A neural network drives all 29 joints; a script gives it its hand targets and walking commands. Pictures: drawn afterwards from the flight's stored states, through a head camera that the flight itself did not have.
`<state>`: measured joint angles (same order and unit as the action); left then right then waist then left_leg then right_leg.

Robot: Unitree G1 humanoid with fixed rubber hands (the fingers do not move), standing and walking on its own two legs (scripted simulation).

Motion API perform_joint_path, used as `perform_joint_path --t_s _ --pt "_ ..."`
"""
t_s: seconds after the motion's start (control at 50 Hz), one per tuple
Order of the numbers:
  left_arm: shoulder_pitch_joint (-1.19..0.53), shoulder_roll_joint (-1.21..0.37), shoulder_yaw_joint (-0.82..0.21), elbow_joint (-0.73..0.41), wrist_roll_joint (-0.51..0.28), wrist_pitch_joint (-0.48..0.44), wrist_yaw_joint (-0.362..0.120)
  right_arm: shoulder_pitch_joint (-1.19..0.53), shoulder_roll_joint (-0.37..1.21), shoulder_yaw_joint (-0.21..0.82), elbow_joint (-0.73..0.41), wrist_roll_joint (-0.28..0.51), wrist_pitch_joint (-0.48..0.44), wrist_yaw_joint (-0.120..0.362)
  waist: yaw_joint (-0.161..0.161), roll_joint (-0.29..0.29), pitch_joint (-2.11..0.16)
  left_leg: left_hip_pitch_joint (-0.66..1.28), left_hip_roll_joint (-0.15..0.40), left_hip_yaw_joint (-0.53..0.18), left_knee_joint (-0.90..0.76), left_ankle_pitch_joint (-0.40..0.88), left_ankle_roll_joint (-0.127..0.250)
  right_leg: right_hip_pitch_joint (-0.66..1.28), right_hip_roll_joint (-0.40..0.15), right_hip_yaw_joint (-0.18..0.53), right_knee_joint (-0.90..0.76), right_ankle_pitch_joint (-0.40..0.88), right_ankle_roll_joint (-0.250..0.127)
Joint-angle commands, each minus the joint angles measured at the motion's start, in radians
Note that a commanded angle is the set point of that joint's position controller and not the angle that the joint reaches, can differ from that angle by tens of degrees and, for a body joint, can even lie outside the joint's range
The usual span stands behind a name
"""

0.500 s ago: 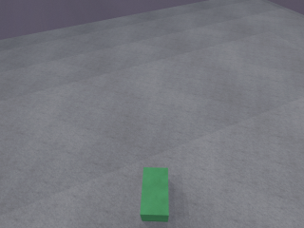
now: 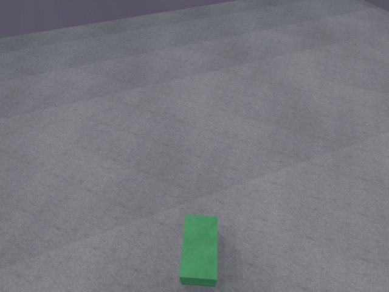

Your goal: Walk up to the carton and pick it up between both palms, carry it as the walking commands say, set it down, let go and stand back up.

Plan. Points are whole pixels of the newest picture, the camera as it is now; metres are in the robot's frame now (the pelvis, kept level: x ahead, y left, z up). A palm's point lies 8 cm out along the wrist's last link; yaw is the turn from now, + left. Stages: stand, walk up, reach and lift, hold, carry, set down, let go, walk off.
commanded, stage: walk up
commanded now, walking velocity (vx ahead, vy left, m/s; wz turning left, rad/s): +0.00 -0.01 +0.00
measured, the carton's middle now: (199, 249) +0.40 +0.00 -0.69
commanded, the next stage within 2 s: stand in 0.54 s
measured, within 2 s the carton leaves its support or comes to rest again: neither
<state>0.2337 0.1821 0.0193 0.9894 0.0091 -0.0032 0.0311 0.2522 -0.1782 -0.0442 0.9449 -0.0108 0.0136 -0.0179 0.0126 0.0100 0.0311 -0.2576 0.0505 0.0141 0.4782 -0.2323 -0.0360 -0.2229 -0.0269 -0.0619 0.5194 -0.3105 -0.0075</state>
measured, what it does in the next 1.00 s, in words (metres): stands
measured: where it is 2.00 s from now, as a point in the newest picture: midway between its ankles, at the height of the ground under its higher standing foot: outside the picture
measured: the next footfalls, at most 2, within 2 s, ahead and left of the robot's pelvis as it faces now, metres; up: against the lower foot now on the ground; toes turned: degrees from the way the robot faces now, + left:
none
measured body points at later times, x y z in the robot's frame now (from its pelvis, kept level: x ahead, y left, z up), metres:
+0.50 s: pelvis -0.02 +0.02 +0.00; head -0.02 +0.02 +0.45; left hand -0.01 +0.26 -0.15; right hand +0.02 -0.22 -0.14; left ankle +0.01 +0.15 -0.74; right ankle -0.02 -0.11 -0.74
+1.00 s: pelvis -0.03 +0.01 -0.01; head -0.01 +0.02 +0.44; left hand +0.08 +0.25 -0.14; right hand +0.09 -0.22 -0.15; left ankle +0.01 +0.15 -0.74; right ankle -0.02 -0.11 -0.74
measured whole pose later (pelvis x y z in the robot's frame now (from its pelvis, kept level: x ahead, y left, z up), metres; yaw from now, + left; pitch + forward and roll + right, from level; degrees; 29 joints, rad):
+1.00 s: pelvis -0.03 +0.01 -0.01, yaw +0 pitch -3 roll +0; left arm 0.17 0.20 0.02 0.73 -0.02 0.25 -0.02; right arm 0.12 -0.18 -0.04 0.78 0.00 0.25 -0.01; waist 0.01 0.00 0.10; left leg -0.31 0.05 0.01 0.63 -0.27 -0.03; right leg -0.26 -0.03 -0.05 0.64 -0.33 0.00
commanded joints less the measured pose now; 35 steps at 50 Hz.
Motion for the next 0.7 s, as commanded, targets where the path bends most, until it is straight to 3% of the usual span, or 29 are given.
perform_joint_path --t_s 0.0,0.04,0.06,0.08,0.1,0.16,0.2,0.24,0.26,0.28,0.3,0.36,0.38,0.4,0.42,0.46,0.5,0.52,0.54,0.56,0.6,0.64,0.68 --pt "0.099 0.133 0.023 0.014 0.001 -0.023 0.000 0.037 -0.090 0.008 -0.004 -0.002 -0.024 -0.014 -0.007 -0.092 -0.123 0.125 0.065 -0.019 -0.055 0.221 0.037 0.114 -0.111 0.106 -0.128 0.453 -0.028" --pt "0.076 0.129 0.017 0.013 0.000 -0.019 -0.002 0.045 -0.106 0.002 0.000 -0.001 -0.020 -0.015 -0.024 -0.021 -0.077 0.103 0.055 -0.010 -0.073 0.173 0.019 0.093 -0.113 0.114 -0.156 0.374 -0.028" --pt "0.088 0.135 0.018 0.016 0.001 -0.014 -0.001 0.042 -0.097 0.012 0.001 0.000 -0.019 -0.012 -0.010 -0.074 -0.068 0.087 0.057 -0.019 -0.069 0.166 0.022 0.083 -0.111 0.109 -0.156 0.367 -0.027" --pt "0.084 0.140 0.023 0.001 -0.001 -0.015 -0.003 0.051 -0.100 0.010 -0.002 0.001 -0.019 -0.014 -0.019 -0.070 -0.082 0.106 0.057 -0.018 -0.073 0.157 0.025 0.083 -0.114 0.120 -0.157 0.344 -0.030" --pt "0.088 0.133 0.024 0.002 0.001 -0.017 -0.001 0.066 -0.100 0.009 0.007 -0.003 -0.022 -0.016 -0.023 -0.024 -0.089 0.102 0.059 -0.015 -0.075 0.163 0.026 0.094 -0.112 0.125 -0.154 0.342 -0.038" --pt "0.078 0.134 0.023 -0.003 0.003 -0.014 -0.001 0.060 -0.110 0.008 0.008 -0.006 -0.024 -0.014 -0.025 0.000 -0.073 0.101 0.068 -0.031 -0.083 0.190 0.030 0.086 -0.099 0.106 -0.154 0.291 -0.027" --pt "0.095 0.119 0.021 0.002 0.009 -0.011 -0.001 0.073 -0.103 0.010 0.007 -0.008 -0.024 -0.012 -0.026 0.002 -0.050 0.085 0.066 -0.044 -0.099 0.133 0.038 0.065 -0.092 0.102 -0.170 0.224 -0.025" --pt "0.092 0.130 0.023 0.000 0.009 -0.008 -0.004 0.049 -0.105 0.008 -0.005 -0.006 -0.019 -0.007 -0.024 -0.036 -0.027 0.095 0.059 -0.042 -0.096 0.095 0.028 0.029 -0.095 0.115 -0.184 0.174 -0.020" --pt "0.098 0.119 0.021 0.001 0.007 -0.007 -0.006 0.063 -0.116 0.004 0.005 -0.006 -0.019 -0.011 -0.021 0.001 -0.026 0.072 0.066 -0.042 -0.103 0.078 0.031 0.043 -0.093 0.111 -0.170 0.172 -0.018" --pt "0.102 0.129 0.023 -0.004 0.009 -0.006 -0.005 0.052 -0.119 0.006 -0.005 -0.005 -0.024 -0.005 -0.022 -0.016 -0.050 0.072 0.074 -0.053 -0.118 0.057 0.027 0.037 -0.087 0.105 -0.170 0.123 -0.010" --pt "0.095 0.122 0.023 -0.002 0.011 -0.003 -0.007 0.058 -0.111 0.004 -0.004 -0.006 -0.022 -0.007 -0.020 0.002 -0.015 0.071 0.070 -0.062 -0.119 0.015 0.030 0.009 -0.089 0.119 -0.193 0.076 -0.014" --pt "0.124 0.116 0.024 -0.004 0.012 -0.001 -0.006 0.063 -0.126 0.003 0.006 -0.002 -0.016 -0.003 -0.026 -0.005 0.021 0.040 0.070 -0.079 -0.144 -0.017 0.030 0.017 -0.077 0.102 -0.204 0.071 -0.006" --pt "0.132 0.112 0.021 -0.001 0.011 -0.003 -0.008 0.063 -0.115 0.003 -0.003 -0.003 -0.015 -0.005 -0.023 -0.035 0.024 0.042 0.071 -0.077 -0.126 -0.030 0.035 -0.005 -0.087 0.128 -0.210 0.056 -0.017" --pt "0.128 0.119 0.021 -0.005 0.016 0.000 -0.009 0.068 -0.121 0.000 -0.006 -0.007 -0.015 -0.003 -0.028 -0.021 0.034 0.047 0.056 -0.061 -0.129 -0.045 0.028 -0.029 -0.086 0.126 -0.214 0.010 -0.015" --pt "0.103 0.121 0.023 -0.022 0.017 -0.004 -0.012 0.081 -0.131 0.003 0.003 -0.008 -0.015 -0.002 -0.032 -0.035 0.048 0.038 0.059 -0.074 -0.136 -0.050 0.033 -0.024 -0.082 0.125 -0.212 0.012 -0.010" --pt "0.140 0.116 0.021 -0.012 0.017 -0.006 -0.011 0.062 -0.122 0.002 -0.004 -0.009 -0.018 -0.002 -0.023 0.015 0.046 0.035 0.064 -0.077 -0.143 -0.064 0.033 -0.027 -0.081 0.125 -0.214 0.010 -0.011" --pt "0.115 0.125 0.025 -0.022 0.017 -0.006 -0.011 0.063 -0.120 0.003 -0.017 -0.015 -0.018 0.001 -0.027 -0.035 0.036 0.049 0.053 -0.059 -0.124 -0.034 0.028 -0.028 -0.086 0.129 -0.225 0.012 -0.014" --pt "0.108 0.126 0.024 -0.021 0.016 -0.005 -0.011 0.068 -0.115 0.003 -0.006 -0.014 -0.016 0.000 -0.023 0.008 0.053 0.015 0.058 -0.065 -0.138 -0.035 0.028 -0.013 -0.088 0.131 -0.202 0.033 -0.018" --pt "0.117 0.128 0.022 -0.040 0.017 0.002 -0.004 0.073 -0.130 -0.013 -0.013 -0.011 -0.012 -0.008 -0.020 0.031 0.051 0.023 0.080 -0.063 -0.141 -0.005 0.011 -0.016 -0.093 0.101 -0.142 0.112 0.003" --pt "0.143 0.115 0.021 -0.031 0.018 0.001 -0.002 0.091 -0.118 -0.014 -0.012 -0.010 -0.013 -0.012 -0.024 0.005 0.028 0.042 0.091 -0.066 -0.131 0.004 0.016 -0.039 -0.087 0.094 -0.129 0.117 0.004" --pt "0.149 0.113 0.022 -0.038 0.016 0.004 -0.001 0.083 -0.137 -0.016 -0.008 -0.005 -0.014 -0.013 -0.016 0.041 0.036 0.026 0.121 -0.079 -0.172 -0.019 0.022 -0.033 -0.068 0.065 -0.090 0.111 0.013" --pt "0.166 0.115 0.020 -0.034 0.020 0.004 -0.002 0.083 -0.134 -0.016 -0.029 -0.012 -0.006 -0.014 -0.021 0.008 0.051 -0.012 0.104 -0.072 -0.166 -0.064 0.021 -0.039 -0.072 0.066 -0.104 0.104 0.007" --pt "0.169 0.116 0.022 -0.041 0.017 0.001 0.000 0.072 -0.127 -0.017 -0.019 -0.011 0.000 -0.018 -0.017 0.043 0.048 0.001 0.095 -0.056 -0.148 -0.053 0.016 -0.049 -0.079 0.091 -0.118 0.089 0.000"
